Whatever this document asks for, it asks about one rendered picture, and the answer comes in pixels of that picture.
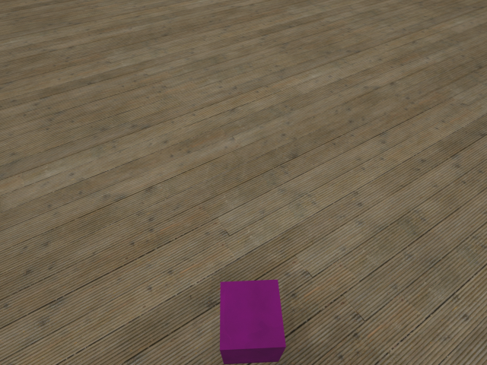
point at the carton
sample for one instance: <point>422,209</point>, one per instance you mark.
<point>251,324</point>

